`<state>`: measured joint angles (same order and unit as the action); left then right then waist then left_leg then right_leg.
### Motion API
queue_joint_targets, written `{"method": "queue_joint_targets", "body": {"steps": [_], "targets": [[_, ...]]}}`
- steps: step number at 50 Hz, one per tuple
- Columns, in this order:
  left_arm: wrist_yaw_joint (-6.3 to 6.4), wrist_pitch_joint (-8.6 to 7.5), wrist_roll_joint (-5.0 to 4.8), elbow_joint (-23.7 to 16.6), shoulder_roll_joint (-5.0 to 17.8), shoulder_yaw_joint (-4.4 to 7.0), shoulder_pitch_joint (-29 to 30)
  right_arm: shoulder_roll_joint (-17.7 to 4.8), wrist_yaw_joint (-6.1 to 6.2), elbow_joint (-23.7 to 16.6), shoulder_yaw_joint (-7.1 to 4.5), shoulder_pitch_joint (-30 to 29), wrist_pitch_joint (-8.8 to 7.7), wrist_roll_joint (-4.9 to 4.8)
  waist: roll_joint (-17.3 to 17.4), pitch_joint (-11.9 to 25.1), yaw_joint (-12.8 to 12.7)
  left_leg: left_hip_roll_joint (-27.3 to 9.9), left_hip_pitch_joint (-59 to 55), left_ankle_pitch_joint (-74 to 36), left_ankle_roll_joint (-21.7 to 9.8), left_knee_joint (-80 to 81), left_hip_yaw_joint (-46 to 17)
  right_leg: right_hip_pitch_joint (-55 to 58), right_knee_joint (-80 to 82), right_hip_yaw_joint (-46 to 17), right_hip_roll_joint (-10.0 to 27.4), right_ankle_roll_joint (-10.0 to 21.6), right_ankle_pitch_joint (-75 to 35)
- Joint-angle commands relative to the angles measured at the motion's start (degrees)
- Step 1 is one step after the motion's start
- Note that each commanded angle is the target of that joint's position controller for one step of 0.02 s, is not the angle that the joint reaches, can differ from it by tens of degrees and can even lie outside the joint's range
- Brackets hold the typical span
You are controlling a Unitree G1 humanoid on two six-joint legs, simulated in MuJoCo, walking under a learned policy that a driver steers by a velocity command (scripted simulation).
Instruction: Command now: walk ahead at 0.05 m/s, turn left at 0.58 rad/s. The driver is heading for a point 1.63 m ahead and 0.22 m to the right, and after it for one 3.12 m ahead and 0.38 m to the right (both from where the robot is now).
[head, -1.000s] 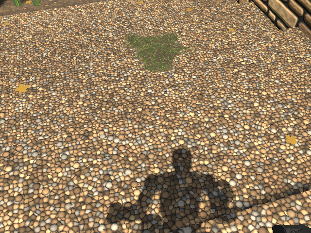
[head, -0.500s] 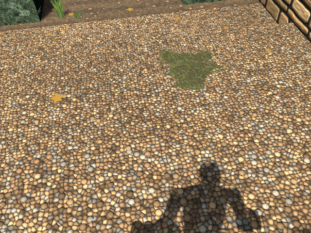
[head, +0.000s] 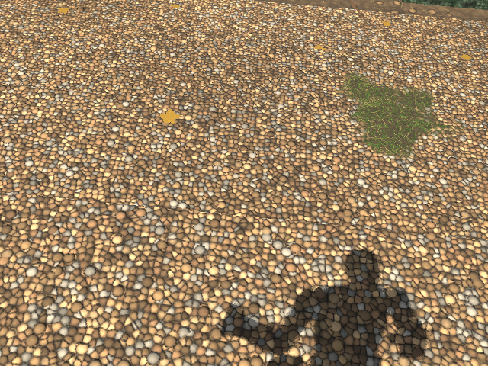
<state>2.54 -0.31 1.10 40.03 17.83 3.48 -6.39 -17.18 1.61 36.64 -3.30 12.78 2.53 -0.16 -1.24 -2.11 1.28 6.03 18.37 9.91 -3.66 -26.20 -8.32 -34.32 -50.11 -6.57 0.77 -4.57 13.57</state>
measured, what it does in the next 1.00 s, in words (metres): steps on the spot: right foot, then left foot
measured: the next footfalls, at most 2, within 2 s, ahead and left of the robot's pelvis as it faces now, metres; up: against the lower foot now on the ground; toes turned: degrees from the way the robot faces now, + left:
right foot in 0.16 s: +0.10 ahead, -0.13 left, +0.00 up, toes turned +12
left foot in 0.54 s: +0.04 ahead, +0.11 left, +0.00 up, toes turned +2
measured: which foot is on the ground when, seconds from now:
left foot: down 0.00-0.16, up 0.18-0.52, down 0.54-0.92, up 0.94-1.00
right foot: up 0.00-0.14, down 0.16-0.58, up 0.60-0.90, down 0.92-1.00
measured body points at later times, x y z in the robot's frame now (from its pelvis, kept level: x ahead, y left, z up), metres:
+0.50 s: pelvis +0.03 -0.04 +0.00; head +0.07 -0.05 +0.45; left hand +0.11 +0.24 -0.11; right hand +0.22 -0.27 -0.12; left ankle -0.01 +0.12 -0.72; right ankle +0.06 -0.14 -0.74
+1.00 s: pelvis +0.02 -0.06 -0.01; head +0.06 -0.09 +0.44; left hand +0.21 +0.20 -0.08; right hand +0.13 -0.36 -0.13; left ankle -0.02 +0.10 -0.69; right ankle +0.02 -0.15 -0.74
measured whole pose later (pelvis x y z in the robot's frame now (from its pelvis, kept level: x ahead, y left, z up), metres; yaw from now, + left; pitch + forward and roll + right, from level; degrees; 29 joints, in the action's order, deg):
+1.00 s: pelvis +0.02 -0.06 -0.01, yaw -8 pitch +1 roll +1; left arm -1.1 2.2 0.2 34.2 17.4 3.5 -11.1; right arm -18.5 2.3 42.4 -4.4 7.3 2.5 0.3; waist 2.3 -3.7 0.1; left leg -2.3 21.8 30.7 3.2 -56.2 -0.2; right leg -19.0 -34.4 0.0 -1.6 3.5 17.0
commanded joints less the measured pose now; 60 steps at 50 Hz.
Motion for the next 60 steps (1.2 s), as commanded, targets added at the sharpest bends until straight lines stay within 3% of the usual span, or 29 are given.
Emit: {"method": "queue_joint_targets", "body": {"steps": [1, 5, 7, 8, 9, 10, 11, 12, 13, 14, 16, 18, 20, 23, 27, 28, 29, 30, 33, 37, 43, 45, 46, 47, 48, 49, 51, 52, 60], "targets": [[-0.68, -0.92, -0.11, -4.0, 3.4, 0.39, 0.0, -10.1, 0.87, -4.8, -3.00, -2.6, 0.61, 0.19, 7.9, 9.6, -1.3, -13.3, -4.1, -20.5, -10.5, 4.1, -14.0, 6.4, 1.3, 0.9, -2.0, -0.5, -1.0], [-1.82, -1.89, -0.58, -5.5, 3.6, 0.07, 1.7, -9.7, 0.79, -5.5, -2.79, -2.0, 1.54, -0.63, 9.2, 8.8, -0.4, -13.5, -8.9, -25.3, -10.3, 0.8, -20.4, 8.1, 9.0, 0.2, -3.1, 1.2, 4.9], [-2.20, -2.20, -0.75, -5.0, 4.1, 0.51, -0.7, -9.1, 1.14, -6.4, -2.46, -3.9, 1.80, -1.83, 9.5, 8.0, -2.3, -11.5, -9.5, -20.6, -7.8, -1.4, -21.7, 13.7, 23.2, 0.9, -2.6, 3.1, -0.1], [-2.11, -2.21, -0.41, -4.2, 5.2, 0.95, -3.3, -7.8, 1.41, -6.7, -1.90, -4.2, 1.78, -1.92, 8.8, 9.3, -3.2, -9.9, -5.9, -13.8, -5.3, -4.0, -20.3, 22.0, 29.0, 0.6, 0.7, 4.6, -9.5], [-1.77, -1.80, 0.34, -5.0, 9.1, 1.59, -3.3, -3.7, 1.47, -6.4, -0.65, -0.1, 1.82, -0.87, -4.0, 11.9, -0.4, -4.0, 2.4, 7.4, -1.3, -16.8, -12.5, 32.0, 29.1, -10.8, 13.1, 9.6, -24.6], [-2.09, -1.19, 1.73, -3.9, 10.4, 1.90, -4.5, -5.4, 1.61, -7.2, -1.25, 1.4, 1.10, -0.60, -14.7, 8.6, 0.4, 4.3, 15.1, 30.7, 2.6, -26.2, -6.3, 33.7, 28.8, -23.5, 21.4, 20.5, -39.9], [-2.22, -1.14, 1.14, -4.3, 8.4, 1.60, -4.8, -10.9, 1.57, -5.9, -2.81, 2.3, 0.39, 0.53, -9.2, 8.1, -0.8, 1.2, 18.0, 29.4, 5.7, -37.9, -5.5, 31.9, 29.1, -25.0, 23.9, 24.2, -37.4], [-2.14, -1.11, 0.89, -5.1, 6.0, 0.84, -2.7, -12.7, 1.65, -4.3, -3.73, 1.2, 0.63, -0.24, -5.3, 6.7, -0.5, 0.2, 17.5, 25.3, 6.9, -43.7, -5.2, 29.7, 28.8, -19.2, 20.2, 22.6, -35.3], [-2.06, -0.85, 0.51, -5.6, 4.5, 0.26, -0.2, -11.8, 2.08, -3.0, -3.78, 1.4, 1.45, -0.68, -3.5, 5.6, 0.5, -0.1, 17.1, 22.0, 7.9, -46.0, -4.8, 28.1, 28.7, -14.4, 16.6, 20.1, -31.9], [-2.00, -0.66, -0.55, -6.0, 3.7, -0.13, 1.6, -11.4, 2.50, -2.2, -3.72, 2.5, 2.30, -0.69, -4.1, 4.2, 0.9, -0.3, 16.0, 19.7, 8.7, -47.5, -4.7, 25.9, 28.9, -11.4, 15.2, 18.8, -30.4], [-1.90, -0.16, -0.32, -5.6, 2.8, -0.78, 1.4, -7.6, 2.36, -2.3, -2.58, 1.2, 2.72, -1.29, -5.3, 3.8, 0.7, -0.4, 12.8, 15.8, 9.4, -44.9, -2.0, 23.9, 30.5, -6.1, 11.3, 17.6, -26.8], [-2.03, -0.05, -0.30, -4.3, 0.3, -1.74, 0.2, -3.1, 2.26, -2.6, -0.93, -1.0, 2.51, -0.82, -6.8, 4.7, -0.1, -2.9, 8.6, 14.4, 9.8, -31.9, -0.6, 25.5, 31.4, -4.6, 8.9, 16.9, -20.3], [-2.30, 0.32, -1.28, -3.5, 2.4, -1.15, -0.3, -0.9, 1.62, -3.0, 0.13, -3.5, 2.10, 0.32, -9.6, 4.7, -1.6, -5.5, 2.7, 15.2, 10.0, -18.1, 4.3, 25.8, 31.6, -4.8, 7.2, 16.1, -15.5], [-2.13, 1.45, -1.85, -2.5, 8.4, 0.92, -4.4, -4.3, 1.22, -2.5, -0.92, -4.7, 1.25, -0.30, -10.3, 3.9, -4.1, -3.9, 0.9, 13.0, 9.1, -8.4, 5.7, 27.3, 30.8, -11.1, 9.5, 17.9, -13.8], [-0.90, 2.16, -3.72, -2.5, 8.5, 1.22, -3.8, -5.4, 1.05, 0.1, -1.55, 1.1, -0.27, 0.48, -7.3, 6.6, -0.9, -5.0, -12.1, -1.6, 3.9, 7.0, 5.2, 22.7, 28.4, -14.0, 8.3, 14.7, -17.1], [-0.68, 1.82, -3.31, -2.9, 6.7, 0.77, -3.0, -7.0, 1.26, 0.1, -1.96, 3.4, -0.42, 1.23, -3.9, 8.9, 0.0, -10.2, -19.1, -7.9, 1.8, 4.8, 2.5, 17.1, 24.3, -11.5, 6.4, 12.1, -13.6], [-0.67, 1.37, -2.82, -4.3, 2.9, -0.01, -3.1, -11.0, 1.21, 1.3, -3.22, 2.6, -0.11, 1.49, 10.7, 7.7, -2.3, -14.9, -18.0, -12.9, -3.0, 3.9, -2.1, 11.2, 18.8, -1.8, -0.9, 8.2, -2.1], [-0.81, 1.07, -2.19, -4.0, 4.0, 0.11, -3.4, -8.9, 1.15, 0.2, -2.94, 0.8, 0.06, 1.57, 13.2, 6.3, -0.8, -20.3, -17.3, -16.9, -7.7, 6.3, -6.9, 7.9, 13.1, 2.2, -4.0, 5.2, 8.0], [-1.27, 1.78, -2.38, -3.8, 6.5, 2.21, -4.1, -6.4, 1.78, -1.1, -2.15, -2.1, -0.46, 1.64, 9.7, 4.1, -0.6, -24.8, -16.7, -27.3, -11.5, 6.9, -7.1, 0.9, -10.7, 1.6, -2.3, 1.2, 19.5], [-1.70, 3.28, -2.37, -4.8, 4.1, 1.70, -4.6, -6.3, 1.67, -0.3, -2.25, -5.1, -0.81, 0.56, 9.2, 2.9, -1.4, -21.8, -15.3, -28.6, -9.2, 6.3, 1.4, 2.0, -7.9, 3.4, -0.3, -0.4, 12.1], [-4.06, 3.48, -2.67, -8.2, 4.8, 1.56, -3.7, -9.9, 1.29, 1.5, -3.32, -4.9, 0.38, -0.36, 10.5, 4.7, 0.0, -23.0, -14.2, -24.9, -7.9, 3.9, 4.8, 12.0, 9.0, 9.1, 0.5, 2.2, 8.2], [-4.05, 3.54, -2.16, -7.4, 4.9, 2.16, -7.7, -9.8, 1.18, 2.0, -3.17, -6.3, 0.02, -1.49, 9.1, 5.3, -2.6, -21.9, -11.2, -19.7, -4.7, -1.1, 7.3, 19.0, 19.8, 11.2, -1.1, 4.9, -0.3], [-3.39, 3.54, -1.75, -7.1, 6.7, 3.04, -9.8, -8.2, 0.84, 3.4, -2.74, -3.4, -0.49, -1.36, 4.9, 6.2, -3.0, -19.0, -6.9, -10.8, -0.9, -7.6, 10.4, 25.8, 25.6, 7.8, -1.0, 7.1, -8.3], [-2.33, 3.46, -1.80, -8.4, 14.5, 5.03, -11.6, -4.7, 0.39, 2.1, -1.61, -2.5, -1.04, 1.52, -12.5, 7.4, -2.1, -12.2, 7.9, 13.8, 5.6, -25.2, 15.7, 36.5, 27.7, -12.5, 13.0, 12.9, -32.2], [-3.13, 2.30, -0.26, -9.5, 16.1, 4.75, -12.0, -4.8, 0.63, -0.8, -1.61, -8.4, -1.45, 1.92, -15.2, 8.9, -4.9, -3.9, 18.1, 30.4, 7.5, -38.4, 8.0, 34.5, 30.0, -27.6, 22.0, 25.1, -35.8], [-3.63, 0.97, 0.13, -9.7, 13.7, 3.96, -11.5, -7.2, 0.81, -0.5, -2.41, -9.6, -1.52, 0.79, -7.8, 8.5, -5.5, -5.6, 19.7, 28.8, 7.4, -45.3, 3.5, 33.3, 31.2, -24.5, 20.7, 25.8, -31.4], [-3.17, 0.01, -1.26, -9.7, 10.4, 2.96, -6.4, -8.1, 1.51, 1.3, -3.15, -7.9, -1.01, 0.23, -2.3, 5.2, -2.5, -7.8, 19.4, 18.9, 6.6, -44.6, 2.6, 29.5, 30.6, -15.6, 14.6, 19.7, -23.5], [-2.69, 0.25, -2.05, -10.0, 9.4, 2.49, -4.6, -8.6, 1.91, 1.6, -3.40, -7.3, -0.75, 0.73, -3.4, 4.9, -1.7, -8.3, 18.2, 15.6, 6.9, -42.8, 2.3, 28.5, 30.7, -13.8, 12.9, 18.1, -22.9], [-0.30, 2.04, -1.29, -10.0, 10.0, 2.18, -7.1, -6.0, 1.13, 1.0, -2.45, -9.3, -1.38, 0.32, -5.5, 6.8, -2.7, -5.5, 17.4, 8.3, 8.8, -31.5, 1.6, 31.6, 31.6, -16.5, 9.7, 18.0, -16.8]]}}
Keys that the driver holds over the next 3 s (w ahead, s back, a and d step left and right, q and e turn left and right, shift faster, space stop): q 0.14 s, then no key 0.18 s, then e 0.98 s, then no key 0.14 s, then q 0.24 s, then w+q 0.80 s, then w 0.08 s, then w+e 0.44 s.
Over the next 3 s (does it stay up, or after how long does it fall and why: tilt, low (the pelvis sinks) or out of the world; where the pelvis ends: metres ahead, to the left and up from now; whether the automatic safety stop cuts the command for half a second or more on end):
stays up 0.67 -0.05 -0.20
